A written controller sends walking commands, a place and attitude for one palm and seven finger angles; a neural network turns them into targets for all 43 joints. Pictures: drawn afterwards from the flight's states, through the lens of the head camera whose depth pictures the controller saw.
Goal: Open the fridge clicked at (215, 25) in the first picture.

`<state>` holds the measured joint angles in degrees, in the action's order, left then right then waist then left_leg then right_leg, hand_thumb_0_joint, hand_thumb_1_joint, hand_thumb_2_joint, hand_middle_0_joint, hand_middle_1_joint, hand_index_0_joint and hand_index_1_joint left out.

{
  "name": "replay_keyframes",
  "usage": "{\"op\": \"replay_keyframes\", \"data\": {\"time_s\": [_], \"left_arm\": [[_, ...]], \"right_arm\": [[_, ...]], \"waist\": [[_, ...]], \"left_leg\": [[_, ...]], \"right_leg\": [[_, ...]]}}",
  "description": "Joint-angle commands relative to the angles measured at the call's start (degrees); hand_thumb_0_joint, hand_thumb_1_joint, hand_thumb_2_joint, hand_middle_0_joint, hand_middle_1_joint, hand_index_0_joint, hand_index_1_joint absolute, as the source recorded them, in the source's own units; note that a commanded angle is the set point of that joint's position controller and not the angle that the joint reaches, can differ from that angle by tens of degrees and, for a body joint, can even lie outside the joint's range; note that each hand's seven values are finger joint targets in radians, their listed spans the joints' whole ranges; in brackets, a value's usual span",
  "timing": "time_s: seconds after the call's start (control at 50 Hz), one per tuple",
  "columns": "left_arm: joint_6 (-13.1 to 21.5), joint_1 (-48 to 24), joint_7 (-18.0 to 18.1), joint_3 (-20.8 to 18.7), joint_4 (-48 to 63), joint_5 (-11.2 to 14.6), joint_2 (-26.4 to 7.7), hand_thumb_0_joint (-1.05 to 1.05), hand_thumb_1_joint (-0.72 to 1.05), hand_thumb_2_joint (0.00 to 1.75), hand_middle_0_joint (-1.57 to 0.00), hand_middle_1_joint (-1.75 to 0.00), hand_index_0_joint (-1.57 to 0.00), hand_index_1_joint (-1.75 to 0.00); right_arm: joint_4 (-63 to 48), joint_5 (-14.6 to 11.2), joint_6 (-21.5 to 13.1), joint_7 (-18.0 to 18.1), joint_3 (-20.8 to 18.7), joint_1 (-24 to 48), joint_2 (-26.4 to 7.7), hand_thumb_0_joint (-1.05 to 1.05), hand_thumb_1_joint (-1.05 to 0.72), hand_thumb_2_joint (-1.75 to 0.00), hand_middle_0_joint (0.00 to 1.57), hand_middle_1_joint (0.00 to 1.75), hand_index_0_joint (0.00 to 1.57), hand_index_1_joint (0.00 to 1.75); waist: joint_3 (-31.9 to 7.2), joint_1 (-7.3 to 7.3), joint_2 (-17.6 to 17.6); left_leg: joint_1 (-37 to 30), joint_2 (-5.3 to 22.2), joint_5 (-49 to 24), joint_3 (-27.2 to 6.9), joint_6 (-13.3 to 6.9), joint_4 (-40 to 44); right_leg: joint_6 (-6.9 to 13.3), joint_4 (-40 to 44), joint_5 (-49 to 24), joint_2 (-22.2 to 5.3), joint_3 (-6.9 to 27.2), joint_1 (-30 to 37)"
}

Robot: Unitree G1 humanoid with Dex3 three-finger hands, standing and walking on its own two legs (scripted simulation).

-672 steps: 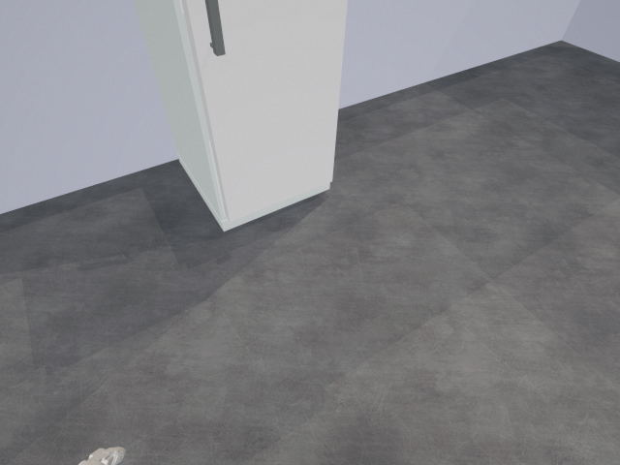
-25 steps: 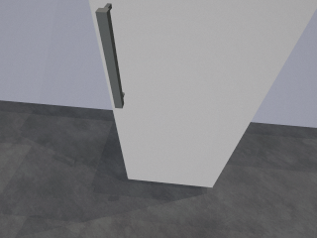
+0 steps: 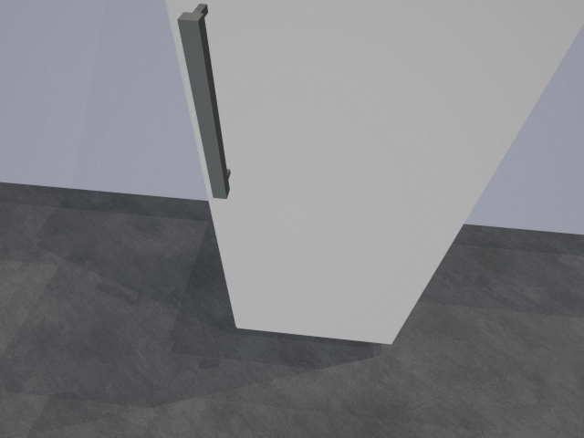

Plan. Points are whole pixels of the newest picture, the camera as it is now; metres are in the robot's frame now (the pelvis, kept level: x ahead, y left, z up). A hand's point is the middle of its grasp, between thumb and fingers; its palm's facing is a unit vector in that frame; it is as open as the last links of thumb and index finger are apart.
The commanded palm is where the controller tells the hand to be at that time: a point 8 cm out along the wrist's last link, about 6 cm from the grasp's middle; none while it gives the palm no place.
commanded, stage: look again from close up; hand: left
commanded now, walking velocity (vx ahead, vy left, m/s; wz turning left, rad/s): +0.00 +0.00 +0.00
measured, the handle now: (213, 115) +0.53 +0.17 +0.17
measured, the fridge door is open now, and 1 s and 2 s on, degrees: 0 0 0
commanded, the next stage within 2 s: shuffle to correct the standing spot in 0.64 s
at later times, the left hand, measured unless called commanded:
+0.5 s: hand out of the picture +0.07 +0.25 -0.16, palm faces -0.02 -0.94 -0.33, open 7.4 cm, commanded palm none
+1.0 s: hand out of the picture +0.04 +0.22 -0.18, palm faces +0.01 -0.97 -0.26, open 7.4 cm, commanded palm none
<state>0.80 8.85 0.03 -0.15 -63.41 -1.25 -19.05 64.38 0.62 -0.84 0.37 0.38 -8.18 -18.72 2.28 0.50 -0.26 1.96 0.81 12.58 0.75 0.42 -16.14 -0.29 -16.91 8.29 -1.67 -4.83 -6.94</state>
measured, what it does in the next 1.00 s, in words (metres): stands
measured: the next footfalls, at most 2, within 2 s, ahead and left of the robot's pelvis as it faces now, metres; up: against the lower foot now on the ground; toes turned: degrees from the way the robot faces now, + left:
left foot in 1.82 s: +0.07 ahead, +0.14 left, +0.00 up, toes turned +2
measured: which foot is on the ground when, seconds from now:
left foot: down 0.00-1.00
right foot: down 0.00-1.00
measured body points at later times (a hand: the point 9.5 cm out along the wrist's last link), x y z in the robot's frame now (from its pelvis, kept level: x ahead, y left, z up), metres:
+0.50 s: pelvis +0.00 +0.00 +0.00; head +0.01 +0.01 +0.45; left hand +0.07 +0.30 -0.14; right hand +0.07 -0.29 -0.13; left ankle -0.04 +0.12 -0.75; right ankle +0.01 -0.12 -0.75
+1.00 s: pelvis +0.02 +0.01 -0.01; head +0.01 +0.01 +0.44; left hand +0.04 +0.27 -0.16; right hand +0.04 -0.26 -0.16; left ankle -0.04 +0.12 -0.75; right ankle +0.01 -0.12 -0.75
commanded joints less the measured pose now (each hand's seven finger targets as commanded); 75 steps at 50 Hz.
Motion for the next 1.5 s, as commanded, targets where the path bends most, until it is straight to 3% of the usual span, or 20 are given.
{"op": "replay_keyframes", "data": {"time_s": [0.0, 0.72, 0.82, 0.92, 1.0, 1.06, 1.08, 1.1, 1.12, 1.14, 1.16, 1.18, 1.2, 1.26, 1.3, 1.34, 1.36, 1.4, 1.42, 1.48], "left_arm": [[1.28, -1.71, 0.75, -2.3, 3.07, 0.38, -11.53, 0.0, 0.9, 0.9, -0.2, -0.3, -0.2, -0.3], [1.17, -2.11, 0.62, -2.41, 2.83, 0.35, -11.89, 0.0, 0.9, 0.9, -0.2, -0.3, -0.2, -0.3], [-0.17, 1.81, 0.82, -1.12, 1.21, 0.25, -5.84, 0.0, 0.9, 0.9, -0.2, -0.3, -0.2, -0.3], [-0.76, 5.42, 0.66, -1.68, 1.05, -0.01, -4.97, 0.0, 0.9, 0.9, -0.2, -0.3, -0.2, -0.3], [-0.44, 10.01, 0.79, -2.67, 0.49, 0.12, -4.37, 0.0, 0.9, 0.9, -0.2, -0.3, -0.2, -0.3], [-0.06, 12.67, 1.12, -3.55, 0.34, 0.11, -3.92, 0.0, 0.9, 0.9, -0.2, -0.3, -0.2, -0.3], [-0.08, 12.28, 1.24, -3.49, 0.45, 0.15, -2.89, 0.0, 0.9, 0.9, -0.2, -0.3, -0.2, -0.3], [-0.23, 10.59, 1.37, -3.16, 0.74, 0.24, -1.04, 0.0, 0.9, 0.9, -0.2, -0.3, -0.2, -0.3], [-0.47, 9.23, 1.51, -2.51, 1.31, 0.24, 1.77, 0.0, 0.9, 0.9, -0.2, -0.3, -0.2, -0.3], [-0.64, 8.07, 1.72, -1.77, 1.91, 0.2, 4.33, 0.0, 0.9, 0.9, -0.2, -0.3, -0.2, -0.3], [-0.9, 7.4, 2.22, -1.12, 2.14, 0.36, 5.31, 0.0, 0.9, 0.9, -0.2, -0.3, -0.2, -0.3], [-1.24, 7.44, 2.64, -1.3, 2.08, 0.5, 4.44, 0.0, 0.9, 0.9, -0.2, -0.3, -0.2, -0.3], [-1.44, 7.52, 2.71, -1.8, 2.1, 0.62, 3.26, 0.0, 0.9, 0.9, -0.2, -0.3, -0.2, -0.3], [-1.37, 7.81, 2.25, -3.04, 2.65, 0.52, 0.7, 0.0, 0.9, 0.9, -0.2, -0.3, -0.2, -0.3], [-1.54, 12.36, 2.5, -3.25, 2.04, 0.61, 2.19, 0.0, 0.9, 0.9, -0.2, -0.3, -0.2, -0.3], [-1.84, 14.45, 2.86, -3.19, 1.87, 0.59, 2.96, 0.0, 0.9, 0.9, -0.2, -0.3, -0.2, -0.3], [-2.11, 13.35, 2.66, -3.14, 2.2, 0.48, 2.76, 0.0, 0.9, 0.9, -0.2, -0.3, -0.2, -0.3], [-2.4, 11.69, 2.64, -3.35, 3.21, 0.16, 3.1, 0.0, 0.9, 0.9, -0.2, -0.3, -0.2, -0.3], [-2.48, 10.97, 2.58, -3.3, 3.66, 0.11, 3.2, 0.0, 0.9, 0.9, -0.2, -0.3, -0.2, -0.3], [-2.44, 9.28, 2.56, -3.35, 5.3, 0.1, 3.44, 0.0, 0.9, 0.9, -0.2, -0.3, -0.2, -0.3]], "right_arm": [[-3.21, 0.05, -1.5, 0.67, -2.08, 1.24, -11.81, 0.0, -0.9, -0.9, 0.2, 0.3, 0.2, 0.3], [-3.31, 0.05, -1.57, 0.72, -2.09, 1.57, -12.33, 0.0, -0.9, -0.9, 0.2, 0.3, 0.2, 0.3], [-1.41, 0.6, 0.04, 0.21, -0.47, -2.88, -5.32, 0.0, -0.9, -0.9, 0.2, 0.3, 0.2, 0.3], [-1.18, 0.89, 0.51, 0.08, -0.39, -6.36, -2.79, 0.0, -0.9, -0.9, 0.2, 0.3, 0.2, 0.3], [-1.54, 0.83, 0.02, 0.47, -0.47, -8.54, -0.58, 0.0, -0.9, -0.9, 0.2, 0.3, 0.2, 0.3], [-1.6, 0.65, -0.49, 0.9, -0.9, -11.41, 1.14, 0.0, -0.9, -0.9, 0.2, 0.3, 0.2, 0.3], [-1.4, 0.54, -0.67, 1.07, -0.88, -12.67, 1.74, 0.0, -0.9, -0.9, 0.2, 0.3, 0.2, 0.3], [-0.58, 0.41, -0.89, 1.32, -0.87, -14.75, 2.2, 0.0, -0.9, -0.9, 0.2, 0.3, 0.2, 0.3], [0.72, 0.43, -1.29, 1.66, -1.19, -17.96, 1.53, 0.0, -0.9, -0.9, 0.2, 0.3, 0.2, 0.3], [2.08, 0.29, -1.41, 2.25, -1.65, -20.86, 0.11, 0.0, -0.9, -0.9, 0.2, 0.3, 0.2, 0.3], [3.11, -0.05, -1.26, 2.93, -1.28, -21.27, 0.38, 0.0, -0.9, -0.9, 0.2, 0.3, 0.2, 0.3], [3.64, -0.13, -1.08, 3.53, -1.17, -21.5, 0.88, 0.0, -0.9, -0.9, 0.2, 0.3, 0.2, 0.3], [3.36, -0.12, -0.92, 3.97, -1.59, -21.26, -0.12, 0.0, -0.9, -0.9, 0.2, 0.3, 0.2, 0.3], [1.38, -0.45, -1.0, 4.57, -2.84, -17.78, -2.87, 0.0, -0.9, -0.9, 0.2, 0.3, 0.2, 0.3], [-0.15, -0.83, -0.81, 4.69, -3.22, -16.65, -0.64, 0.0, -0.9, -0.9, 0.2, 0.3, 0.2, 0.3], [-0.89, -0.95, -0.31, 4.63, -3.23, -17.61, 3.31, 0.0, -0.9, -0.9, 0.2, 0.3, 0.2, 0.3], [-0.82, -0.75, -0.02, 4.45, -3.55, -17.54, 4.06, 0.0, -0.9, -0.9, 0.2, 0.3, 0.2, 0.3], [-0.61, -0.28, 0.56, 4.2, -3.76, -18.1, 5.52, 0.0, -0.9, -0.9, 0.2, 0.3, 0.2, 0.3], [-0.63, -0.12, 0.65, 4.0, -3.78, -17.99, 5.62, 0.0, -0.9, -0.9, 0.2, 0.3, 0.2, 0.3], [-1.46, 0.25, 0.63, 3.81, -3.89, -17.52, 5.1, 0.0, -0.9, -0.9, 0.2, 0.3, 0.2, 0.3]], "waist": [[-3.58, -0.12, 0.5], [-2.73, -0.08, 0.31], [-1.63, 0.12, -0.3], [3.33, 0.57, -2.69], [5.09, 1.36, -4.94], [3.21, 0.98, -5.83], [3.37, 0.28, -5.09], [3.41, -1.12, -2.23], [2.62, -2.08, 4.07], [2.04, -2.63, 9.9], [3.49, -2.43, 13.98], [4.46, -2.48, 14.36], [4.66, -2.37, 12.59], [4.51, -0.69, 8.41], [-0.07, 0.72, 5.91], [-2.71, 0.89, 2.1], [-0.89, 0.36, 1.78], [-0.12, -0.35, -2.49], [0.12, -0.42, -2.28], [-0.85, -0.66, -1.01]], "left_leg": [[4.48, 7.02, -11.4, -4.58, -1.06, 3.09], [4.32, 6.98, -10.81, -4.84, -1.05, 3.78], [6.47, 5.42, 0.05, -3.03, -0.27, 2.17], [11.06, 3.72, 6.95, -1.1, -0.64, -2.1], [16.05, 2.38, 6.12, 1.04, -0.69, -8.7], [16.84, 2.41, 5.44, 2.52, -0.73, -13.79], [14.95, 2.74, 3.99, 2.29, -0.74, -12.54], [10.47, 3.77, -1.98, 0.47, -0.81, -8.3], [4.92, 6.4, -17.24, -2.79, -1.35, -5.78], [0.96, 10.39, -38.21, -5.77, -2.57, -5.77], [-2.93, 12.36, -59.8, -7.45, -2.9, -6.33], [-6.07, 12.67, -73.3, -7.83, -2.45, -7.32], [-7.54, 12.88, -75.01, -7.46, -2.8, -7.75], [-5.82, 11.34, -71.19, -5.76, -2.68, -9.18], [-0.87, 9.58, -65.6, -4.0, -1.47, -12.5], [6.36, 7.09, -48.31, -2.21, -0.08, -13.92], [8.1, 6.03, -37.77, -1.79, 0.27, -13.06], [9.21, 6.07, -28.3, -1.98, -0.29, -12.65], [9.14, 6.3, -25.04, -1.9, -0.52, -11.93], [8.41, 7.51, -28.1, -2.81, -0.88, -10.44]], "right_leg": [[1.46, 1.4, -10.45, -7.07, 6.59, 5.02], [1.33, 1.94, -9.24, -7.14, 6.39, 4.89], [0.22, 2.28, 4.64, -7.03, 6.68, 3.17], [1.61, 1.93, 15.46, -7.85, 9.35, -0.87], [4.53, 2.01, 14.99, -10.57, 12.6, 1.57], [6.84, -0.1, 8.73, -12.91, 13.54, 3.67], [6.68, -1.82, 5.28, -12.58, 12.14, 1.83], [5.29, -6.01, -0.6, -9.88, 8.36, -1.36], [2.98, -13.46, -6.08, -5.44, 2.41, -4.18], [0.47, -17.85, -2.82, -2.4, -1.53, -7.24], [-0.63, -18.8, 8.88, -1.19, -1.52, -11.49], [-0.8, -19.61, 15.18, -0.86, -0.45, -14.07], [-0.44, -19.87, 17.34, -0.72, -0.26, -14.86], [1.03, -13.35, 10.01, -0.46, -0.77, -10.34], [1.5, -10.74, -8.6, -1.46, -0.01, -1.08], [2.85, -14.02, -28.2, -5.36, 2.69, 5.61], [3.67, -14.69, -29.43, -7.11, 2.99, 3.9], [4.39, -15.33, -28.6, -7.85, 4.0, 1.48], [4.32, -15.2, -26.46, -7.87, 4.14, -0.1], [3.5, -16.82, -23.73, -6.41, 3.64, -1.39]]}}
